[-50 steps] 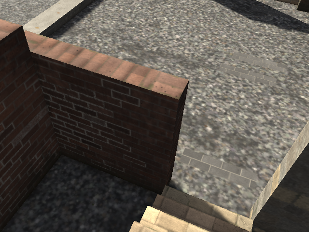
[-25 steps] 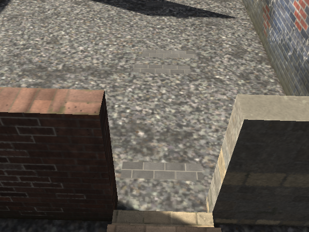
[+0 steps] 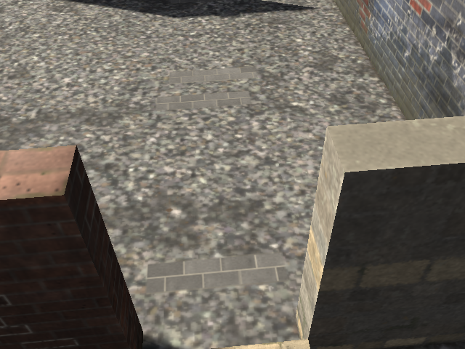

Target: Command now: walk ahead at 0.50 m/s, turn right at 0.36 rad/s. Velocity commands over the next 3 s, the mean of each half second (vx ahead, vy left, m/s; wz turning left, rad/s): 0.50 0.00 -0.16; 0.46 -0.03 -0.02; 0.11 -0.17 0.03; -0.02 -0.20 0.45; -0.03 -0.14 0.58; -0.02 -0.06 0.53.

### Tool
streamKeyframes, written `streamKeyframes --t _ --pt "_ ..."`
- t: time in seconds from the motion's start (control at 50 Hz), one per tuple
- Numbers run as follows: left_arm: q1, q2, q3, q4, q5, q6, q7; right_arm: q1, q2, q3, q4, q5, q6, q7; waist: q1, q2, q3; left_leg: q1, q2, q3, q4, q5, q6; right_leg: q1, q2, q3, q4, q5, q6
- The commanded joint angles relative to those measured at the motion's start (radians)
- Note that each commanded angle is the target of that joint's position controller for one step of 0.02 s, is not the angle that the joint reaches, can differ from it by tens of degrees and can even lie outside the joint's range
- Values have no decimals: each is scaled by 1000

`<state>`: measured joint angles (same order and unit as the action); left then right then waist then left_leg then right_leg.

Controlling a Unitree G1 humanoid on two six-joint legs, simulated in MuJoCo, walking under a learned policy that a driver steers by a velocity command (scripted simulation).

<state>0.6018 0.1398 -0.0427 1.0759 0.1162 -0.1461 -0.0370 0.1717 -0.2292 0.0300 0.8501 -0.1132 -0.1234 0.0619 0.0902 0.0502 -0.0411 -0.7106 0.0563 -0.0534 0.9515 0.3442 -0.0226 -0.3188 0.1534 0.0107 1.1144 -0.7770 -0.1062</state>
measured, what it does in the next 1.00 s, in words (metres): goes down: left foot 0.22 m lower, then right foot 0.21 m lower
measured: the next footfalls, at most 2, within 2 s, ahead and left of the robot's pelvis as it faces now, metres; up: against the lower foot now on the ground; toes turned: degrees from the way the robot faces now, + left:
left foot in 0.12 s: +0.15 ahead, +0.09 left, -0.22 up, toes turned -2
right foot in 0.54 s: +0.39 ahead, -0.12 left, -0.43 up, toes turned -4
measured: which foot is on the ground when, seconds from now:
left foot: up 0.00-0.10, down 0.12-0.54, up 0.56-1.00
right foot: down 0.00-0.12, up 0.14-0.52, down 0.54-1.00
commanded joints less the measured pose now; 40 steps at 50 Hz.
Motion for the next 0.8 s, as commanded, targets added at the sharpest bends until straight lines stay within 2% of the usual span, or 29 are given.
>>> streamKeyframes --t 0.02,0.04,0.06,0.08,0.1,0.12,0.14,0.16,0.18,0.2,0.22,0.24,0.26,0.3,0.32,0.34,0.38,0.44,0.5,0.52,0.54,0.56,0.58,0.6,0.64,0.66,0.7,0.74,0.8 --pt "-125 165 22 -132 -5 -20 -4 263 -97 -20 55 -51 16 10 -148 -51 190 445 -32 25 -92 -159 -14 -490 -184 314 -57 287 -127" --pt "-51 170 29 -118 -17 -16 1 158 -108 -25 31 -54 27 19 -80 -68 197 212 -20 -2 -244 -237 10 -186 -218 429 -9 405 -146" --pt "-7 172 46 -115 -40 3 20 -31 -107 -25 -15 -20 33 17 17 -68 188 79 -30 5 -524 -302 50 26 -183 451 5 377 -137" --pt "-126 213 43 -163 -50 35 10 92 -57 -11 36 4 27 13 -54 -140 173 285 36 -44 -697 -254 78 -88 -233 534 80 443 -153" --pt "-257 222 45 -187 6 62 -22 547 -115 -38 210 -5 8 3 -206 -100 120 738 13 31 -496 -52 94 -355 -225 550 280 661 -155" --pt "-144 167 59 -130 -21 61 -60 918 -166 -94 344 14 -7 -27 -334 271 44 1084 29 28 -764 -78 197 -477 -13 328 799 419 -12" --pt "37 107 65 -112 -49 58 -95 797 -244 -105 267 20 11 -7 -202 194 -98 1330 232 -174 -231 714 419 -870 107 148 1182 -52 46" --pt "-25 112 65 -194 -67 49 -97 721 -296 -129 231 -25 15 -2 -208 86 -142 1430 300 -361 -231 815 529 -1082 102 139 1128 -50 93" --pt "-118 107 50 -252 -79 56 -91 549 -189 -119 216 -62 29 -16 -216 -26 -21 1284 365 -479 -301 304 485 -1280 -44 204 910 68 92" --pt "-150 85 34 -228 -74 81 -68 518 -48 -73 266 -28 44 -8 -145 -76 112 980 370 -469 -381 -28 454 -1255 -169 193 815 176 68" --pt "-126 66 22 -168 -25 94 -40 439 160 -13 246 -28 41 -34 -93 -203 169 739 222 -279 -388 -166 323 -1139 -252 203 426 507 63" --pt "-67 37 8 -136 -26 98 -42 461 176 -9 257 3 36 -56 -56 -55 232 439 179 -246 -413 -222 304 -927 -290 134 310 646 63" --pt "-110 10 -2 -108 -26 96 -65 476 192 8 267 35 20 -57 -77 -46 224 74 87 -140 -424 -348 313 -574 -284 51 96 1032 46" --pt "-197 8 -26 -145 -23 76 -97 344 91 13 232 5 -26 -68 -56 -10 156 -192 16 -138 -334 -657 276 -336 -283 58 183 1293 69" --pt "-243 77 -12 -172 10 75 -98 392 49 16 223 20 -49 -86 -100 -53 150 -113 -10 -141 -306 -695 269 -388 -251 18 88 1304 65" --pt "-316 121 -5 -200 9 67 -78 311 18 19 171 12 -67 -97 -109 -95 105 -221 -73 -57 -253 -770 224 -159 -248 6 -190 1516 46" --pt "-317 148 11 -221 9 72 -47 319 -36 23 164 21 -74 -85 -97 -6 101 -327 -80 -49 -185 -910 212 108 -177 -71 -175 1319 95" --pt "-480 191 17 -266 30 106 -56 435 -82 12 149 73 -48 -77 -198 16 210 255 28 -324 -65 -789 259 -275 -241 40 -664 1030 86" --pt "-444 113 -5 -220 11 84 -46 460 -104 -18 151 68 38 -33 -223 -32 200 401 57 -423 82 -580 300 -99 -284 57 -1011 869 63" --pt "-123 217 72 -80 -205 99 5 465 -113 -56 239 127 91 -89 -180 -82 58 296 60 -287 420 -361 271 237 -367 76 -879 1206 6" --pt "-22 216 66 -80 -217 92 25 510 -107 -57 234 126 105 -98 -101 -147 67 165 -71 -48 676 -723 215 354 -310 11 -954 1253 35" --pt "88 248 81 -31 -193 91 22 505 -86 -74 224 137 105 -90 -114 -315 -16 -136 -171 92 1023 -1245 173 648 -398 45 -628 1729 10" --pt "125 256 83 -16 -184 106 14 476 -33 -55 158 143 113 -90 -119 -355 -105 -491 -153 131 1203 -1362 144 902 -490 97 -300 1804 -41" --pt "147 336 127 -23 -177 121 24 337 -2 -34 117 127 119 -97 -22 -398 -176 -598 -105 32 1267 -1231 136 828 -621 316 -421 1304 -210" --pt "6 185 90 -74 -135 138 26 130 -55 -50 108 115 145 -100 -53 -121 -29 -537 -76 30 1128 -1062 84 393 -526 317 -608 774 -201" --pt "-1 177 76 -59 -113 111 31 117 -1 -34 87 106 144 -88 -102 -129 41 -531 -52 -47 864 -743 49 257 -531 327 -562 761 -181" --pt "-154 59 32 -83 -142 70 33 76 40 -23 52 71 164 -61 -194 -114 165 -296 -36 29 475 -312 -30 -192 -423 248 -625 622 -110" --pt "-209 187 56 -103 -129 39 28 164 69 -32 107 58 174 -67 -213 -117 56 30 -65 65 539 -90 -33 -354 -419 291 -651 587 -126" --pt "-156 157 58 -87 -150 20 17 -26 -47 -82 11 61 161 -59 -141 -168 112 -189 -22 -22 245 58 -1 -97 -370 293 -575 418 -111"
Over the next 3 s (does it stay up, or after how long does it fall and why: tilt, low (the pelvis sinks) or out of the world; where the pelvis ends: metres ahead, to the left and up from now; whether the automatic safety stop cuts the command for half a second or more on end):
stays up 0.55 0.08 -0.63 its command is cut before an obstacle after 0.9 s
